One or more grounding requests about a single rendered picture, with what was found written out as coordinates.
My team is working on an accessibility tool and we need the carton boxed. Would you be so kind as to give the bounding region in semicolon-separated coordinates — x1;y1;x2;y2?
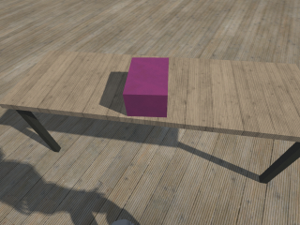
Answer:
123;57;169;118

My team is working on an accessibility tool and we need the table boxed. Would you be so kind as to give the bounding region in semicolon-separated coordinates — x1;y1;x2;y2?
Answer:
0;50;300;184

